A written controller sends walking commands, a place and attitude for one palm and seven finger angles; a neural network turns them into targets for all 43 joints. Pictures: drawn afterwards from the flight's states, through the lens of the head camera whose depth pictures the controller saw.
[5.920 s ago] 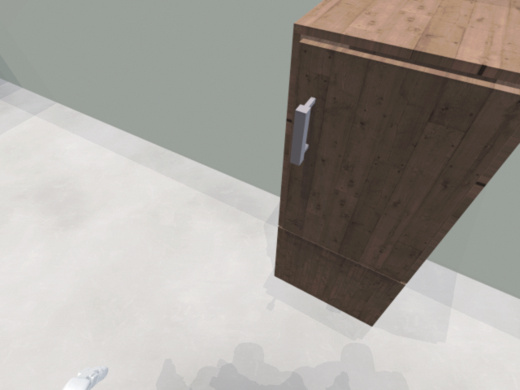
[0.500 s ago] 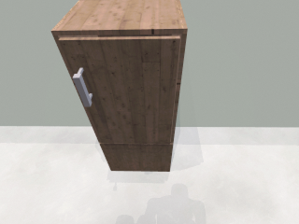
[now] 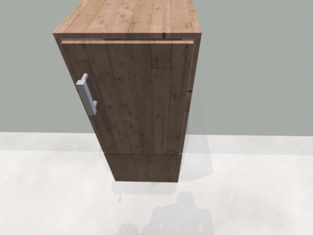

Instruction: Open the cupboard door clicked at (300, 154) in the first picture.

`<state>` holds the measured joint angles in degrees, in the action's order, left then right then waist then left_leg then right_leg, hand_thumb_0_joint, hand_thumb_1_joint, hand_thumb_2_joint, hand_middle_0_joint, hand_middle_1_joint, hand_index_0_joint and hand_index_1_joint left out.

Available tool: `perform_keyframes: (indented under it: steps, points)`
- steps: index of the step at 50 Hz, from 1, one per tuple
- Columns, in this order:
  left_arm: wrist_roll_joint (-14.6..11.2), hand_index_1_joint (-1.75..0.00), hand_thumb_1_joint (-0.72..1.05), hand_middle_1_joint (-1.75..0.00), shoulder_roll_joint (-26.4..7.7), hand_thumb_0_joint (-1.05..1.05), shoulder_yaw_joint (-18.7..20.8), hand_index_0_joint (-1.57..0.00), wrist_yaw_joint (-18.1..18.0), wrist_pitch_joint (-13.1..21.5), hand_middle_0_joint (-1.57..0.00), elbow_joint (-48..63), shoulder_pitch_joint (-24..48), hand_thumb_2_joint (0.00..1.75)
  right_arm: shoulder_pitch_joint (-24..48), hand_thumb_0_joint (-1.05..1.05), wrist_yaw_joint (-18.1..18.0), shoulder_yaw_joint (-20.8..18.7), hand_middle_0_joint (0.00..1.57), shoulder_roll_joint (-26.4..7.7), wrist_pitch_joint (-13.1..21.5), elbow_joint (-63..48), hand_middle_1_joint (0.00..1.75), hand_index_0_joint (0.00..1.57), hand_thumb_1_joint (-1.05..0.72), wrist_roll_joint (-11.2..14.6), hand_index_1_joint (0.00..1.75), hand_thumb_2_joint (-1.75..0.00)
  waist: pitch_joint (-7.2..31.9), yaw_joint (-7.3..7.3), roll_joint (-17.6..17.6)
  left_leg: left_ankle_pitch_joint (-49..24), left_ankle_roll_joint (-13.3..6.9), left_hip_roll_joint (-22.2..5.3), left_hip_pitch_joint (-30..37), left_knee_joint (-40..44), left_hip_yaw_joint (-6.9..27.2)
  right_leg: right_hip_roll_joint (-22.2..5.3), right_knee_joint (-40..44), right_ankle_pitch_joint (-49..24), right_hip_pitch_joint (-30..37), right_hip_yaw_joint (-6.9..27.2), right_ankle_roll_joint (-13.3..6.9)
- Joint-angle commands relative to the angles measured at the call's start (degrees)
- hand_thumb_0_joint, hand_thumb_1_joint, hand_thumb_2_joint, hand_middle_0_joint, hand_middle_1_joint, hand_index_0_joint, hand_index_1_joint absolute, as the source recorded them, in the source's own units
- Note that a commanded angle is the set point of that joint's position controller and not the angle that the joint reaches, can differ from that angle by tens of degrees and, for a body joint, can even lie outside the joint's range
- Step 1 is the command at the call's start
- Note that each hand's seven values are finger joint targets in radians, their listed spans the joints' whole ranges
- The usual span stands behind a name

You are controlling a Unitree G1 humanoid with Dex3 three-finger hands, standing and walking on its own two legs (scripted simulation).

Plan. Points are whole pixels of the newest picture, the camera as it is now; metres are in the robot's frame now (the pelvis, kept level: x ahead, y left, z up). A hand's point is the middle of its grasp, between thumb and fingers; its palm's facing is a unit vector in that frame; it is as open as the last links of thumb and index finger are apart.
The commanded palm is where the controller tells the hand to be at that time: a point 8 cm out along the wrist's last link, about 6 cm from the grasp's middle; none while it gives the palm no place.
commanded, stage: look again from close up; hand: left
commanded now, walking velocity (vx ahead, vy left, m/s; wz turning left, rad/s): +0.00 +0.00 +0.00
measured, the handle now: (88, 94) +0.53 +0.27 +0.05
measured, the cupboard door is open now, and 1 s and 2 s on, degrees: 0 0 0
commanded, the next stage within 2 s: raise the hand with hooked fingers in 0.62 s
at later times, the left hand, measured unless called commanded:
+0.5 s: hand out of the picture -0.03 +0.16 -0.17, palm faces +0.06 -0.98 -0.18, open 7.4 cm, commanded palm none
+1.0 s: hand (89, 202) +0.19 +0.18 +0.01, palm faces +0.11 -0.99 -0.07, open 7.7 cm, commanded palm +0.10 +0.24 -0.05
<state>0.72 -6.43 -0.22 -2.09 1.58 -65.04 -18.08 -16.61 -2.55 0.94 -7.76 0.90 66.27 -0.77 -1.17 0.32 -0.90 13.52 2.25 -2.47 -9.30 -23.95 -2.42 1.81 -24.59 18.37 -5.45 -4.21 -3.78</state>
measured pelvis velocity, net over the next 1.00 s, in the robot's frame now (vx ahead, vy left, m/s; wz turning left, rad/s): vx -0.04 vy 0.02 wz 0.02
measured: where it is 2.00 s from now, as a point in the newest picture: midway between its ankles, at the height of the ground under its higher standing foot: outside the picture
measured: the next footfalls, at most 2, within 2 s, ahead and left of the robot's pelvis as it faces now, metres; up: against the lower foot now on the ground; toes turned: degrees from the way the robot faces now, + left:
none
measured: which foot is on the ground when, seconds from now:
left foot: down 0.00-1.00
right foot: down 0.00-1.00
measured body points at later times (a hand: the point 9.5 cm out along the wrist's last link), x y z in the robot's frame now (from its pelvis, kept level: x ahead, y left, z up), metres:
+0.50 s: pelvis +0.00 +0.01 +0.00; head +0.01 -0.01 +0.45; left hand -0.03 +0.21 -0.16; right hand -0.01 -0.20 -0.17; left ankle -0.01 +0.15 -0.74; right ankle -0.05 -0.07 -0.74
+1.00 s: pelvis -0.04 +0.02 -0.03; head -0.02 +0.00 +0.42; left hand +0.18 +0.23 +0.01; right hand +0.12 -0.25 -0.12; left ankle -0.01 +0.15 -0.74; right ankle -0.05 -0.07 -0.74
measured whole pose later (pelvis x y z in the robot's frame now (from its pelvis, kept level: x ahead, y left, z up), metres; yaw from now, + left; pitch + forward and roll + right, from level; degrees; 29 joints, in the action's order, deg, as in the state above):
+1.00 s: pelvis -0.04 +0.02 -0.03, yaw +1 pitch +6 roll +1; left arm -10.2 -9.1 2.1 1.9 20.0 -9.4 -17.4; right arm -12.2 -4.0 -2.9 -16.6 17.2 42.5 0.8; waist 5.5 -1.4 -2.4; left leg 18.1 0.4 -0.7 -29.6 -41.6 -2.0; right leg -1.1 -44.1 24.1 -26.3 -4.9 -2.2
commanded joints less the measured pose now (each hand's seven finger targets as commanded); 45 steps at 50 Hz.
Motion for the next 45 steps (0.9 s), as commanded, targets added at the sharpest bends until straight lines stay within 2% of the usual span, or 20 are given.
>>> perform_keyframes:
  steps: [1, 7, 13, 19, 28, 35, 36, 37, 38, 39, 40, 41, 42, 43, 44, 45]
  points:
    - [-0.1, -0.3, 0.9, -0.3, -6.1, 0.0, 0.9, -0.2, -0.4, 0.4, -0.2, 0.7, -4.9, 0.9, -4.2, 0.0, -0.1, -0.3, 0.2, -3.7, 0.6, -1.0, 0.3, 0.2, -0.9, 0.0, 0.3, -0.9, -2.6, -0.05, 0.8, -12.1, -3.1, -3.4, 0.8, 2.1, 2.5, -8.3, 4.7, -20.7, -3.0, 5.6, 1.1]
    - [-0.1, -0.3, 0.9, -0.3, -6.0, 0.0, 0.9, -0.2, -0.5, 0.4, -0.2, 0.6, -5.4, 0.9, -3.8, 0.0, -0.2, -0.4, 0.2, -3.9, 0.6, -1.0, 0.3, 0.2, -0.9, 0.0, 0.3, -0.9, -2.0, 0.02, 1.7, -12.6, -3.0, -3.3, 1.5, 1.7, 2.4, -8.6, 4.6, -23.8, -2.2, 5.6, 1.3]
    - [-0.1, -0.3, 0.9, -0.3, -5.7, 0.0, 0.9, -0.2, -0.4, 0.3, -0.2, 0.5, -5.3, 0.9, -3.8, 0.0, -0.1, -0.4, 0.2, -3.7, 0.5, -0.7, 0.3, 0.2, -0.9, 0.0, 0.3, -0.9, -3.9, 0.06, 1.2, -11.3, -3.2, -3.4, 1.1, 2.5, 2.7, -8.3, 5.5, -18.9, -3.6, 5.5, 1.2]
    - [0.0, -0.3, 0.9, -0.3, -5.8, 0.0, 1.0, -0.2, -0.5, 0.3, -0.2, 0.4, -5.6, 0.9, -4.1, 0.0, -0.1, -0.4, 0.2, -3.3, 0.6, -0.4, 0.3, 0.2, -0.9, 0.1, 0.3, -0.9, -3.2, 0.14, 1.9, -12.3, -3.3, -3.4, 1.4, 2.5, 2.9, -8.4, 5.4, -19.6, -2.7, 5.1, 1.3]
    - [-0.1, -0.3, 0.9, -0.3, -5.4, 0.0, 0.9, -0.2, -0.5, 0.2, -0.2, 0.2, -5.6, 0.9, -4.4, 0.0, -0.1, -0.3, 0.2, -3.2, 0.5, -0.2, 0.3, 0.2, -0.9, 0.0, 0.3, -0.9, -4.8, 0.15, 1.7, -10.5, -3.3, -3.3, 0.4, 3.2, 3.3, -8.4, 6.2, -15.5, -3.7, 5.2, 1.2]
    - [-0.1, -0.3, 0.9, -0.3, -5.1, 0.0, 0.9, -0.2, -0.5, 0.3, -0.2, 0.2, -6.1, 0.9, -4.4, 0.0, -0.1, -0.4, 0.2, -2.9, 0.5, -0.1, 0.3, 0.2, -0.9, 0.1, 0.3, -0.9, -4.3, 0.28, 1.3, -10.6, -3.3, -3.2, 0.8, 3.0, 3.4, -8.4, 6.5, -15.1, -3.8, 5.3, 1.3]
    - [0.8, -0.3, 0.9, -0.3, -7.8, 0.0, 1.2, -0.2, -2.6, 2.5, -0.2, -0.7, -10.2, 0.9, 4.1, 0.0, 0.8, -0.9, 0.2, -5.3, 1.4, -5.2, 0.3, 0.2, -0.9, 0.8, 0.3, -0.9, -5.8, 3.06, 8.0, -8.5, -1.7, -2.2, -8.0, -14.3, 0.1, -12.8, 6.2, -55.2, -4.1, 12.1, 6.6]
    - [-11.4, -0.32, 0.88, -0.32, -17.1, 0.0, 0.1, -0.2, -0.4, 15.1, -0.2, 86.6, 33.2, 0.89, 0.5, 0.0, -1.6, -2.3, 0.2, -17.8, 10.5, -24.4, 0.3, 0.2, -0.9, 1.9, 0.3, -0.9, 20.4, -6.21, -5.4, -13.5, -5.5, 2.0, 9.2, -3.7, -0.4, -8.8, -1.0, -41.1, -1.2, 8.7, 3.3]
    - [-7.5, -0.33, 0.85, -0.33, -15.5, 0.0, 3.4, -0.2, -3.4, 11.3, -0.2, 70.5, 13.3, 0.88, 5.0, 0.0, -3.2, -1.3, 0.2, -11.4, 14.2, -21.2, 0.3, 0.2, -0.9, 1.5, 0.3, -0.9, 21.7, -0.62, -16.5, -21.0, -5.7, 1.7, 12.0, -1.5, -1.3, -4.2, -2.8, -26.3, -0.8, 6.5, 1.5]
    - [-8.2, -0.34, 0.83, -0.34, -13.6, 0.0, 2.7, -0.21, -6.6, 8.7, -0.21, 68.9, 13.2, 0.87, 5.8, 0.0, -3.4, -2.6, 0.2, -12.0, 15.3, -19.0, 0.3, 0.2, -0.9, 2.8, 0.3, -0.9, 13.0, -1.73, -14.9, -15.3, -3.8, 1.1, 5.3, -2.1, -0.4, -3.4, -0.4, -13.4, -7.2, 3.4, 1.7]
    - [-8.8, -0.36, 0.81, -0.36, 0.1, 0.0, -3.1, -0.21, -5.7, 2.9, -0.21, 52.3, -5.9, 0.86, 2.9, 0.0, -2.7, -2.8, 0.2, -9.6, 15.0, -18.4, 0.3, 0.2, -0.9, 3.7, 0.3, -0.9, 6.7, -2.83, -5.3, -11.8, -4.6, 0.2, 0.3, -1.2, 1.6, -3.6, -0.8, -11.9, -8.5, 0.7, 2.6]
    - [-10.7, -0.37, 0.78, -0.37, 0.8, 0.0, -5.6, -0.21, -4.3, 4.8, -0.21, 67.4, 3.9, 0.85, 3.9, 0.0, -2.9, -2.9, 0.2, -10.9, 15.6, -23.7, 0.3, 0.2, -0.9, 4.3, 0.3, -0.9, 3.4, -2.31, -0.3, -11.9, -5.0, 0.4, -1.6, -2.6, 3.1, -3.2, -2.1, -13.0, -9.7, 0.5, 3.4]
    - [-10.8, -0.39, 0.76, -0.39, -1.3, 0.0, -4.4, -0.21, -3.4, 7.0, -0.21, 69.9, 0.7, 0.84, 4.4, 0.0, -3.7, -3.8, 0.2, -12.2, 17.1, -24.5, 0.3, 0.2, -0.9, 4.4, 0.3, -0.9, 7.3, -2.53, 3.9, -11.3, -5.5, 0.8, -0.8, -5.5, 2.0, -2.8, -2.8, -13.4, -12.6, 0.7, 3.8]
    - [-10.4, -0.4, 0.74, -0.4, -2.1, 0.0, -4.4, -0.21, -2.5, 9.4, -0.21, 69.8, -1.0, 0.83, 4.7, 0.0, -3.8, -3.5, 0.2, -13.5, 18.5, -25.5, 0.3, 0.2, -0.9, 3.2, 0.3, -0.9, 6.8, -3.16, 7.4, -9.4, -5.7, 1.8, -2.5, -7.9, 2.0, -2.9, -3.3, -12.2, -16.0, 0.9, 4.2]
    - [-10.1, -0.42, 0.71, -0.42, -1.4, 0.0, -4.7, -0.21, -1.3, 11.1, -0.21, 68.2, -1.9, 0.82, 4.3, 0.0, -3.5, -3.5, 0.2, -13.6, 19.2, -28.0, 0.3, 0.2, -0.9, 2.8, 0.3, -0.9, 5.9, -4.14, 8.8, -8.0, -5.8, 2.8, -4.7, -10.3, 2.6, -3.0, -4.8, -10.7, -19.1, 0.9, 4.4]
    - [-9.5, -0.43, 0.69, -0.43, -0.4, 0.0, -4.8, -0.22, -0.1, 13.3, -0.22, 66.2, 0.5, 0.81, 3.6, 0.0, -3.1, -3.7, 0.2, -13.5, 19.5, -28.8, 0.3, 0.2, -0.9, 2.0, 0.3, -0.9, 4.2, -4.97, 12.9, -5.5, -5.2, 3.4, -8.6, -12.6, 3.2, -2.8, -6.2, -7.2, -23.8, 0.9, 4.8]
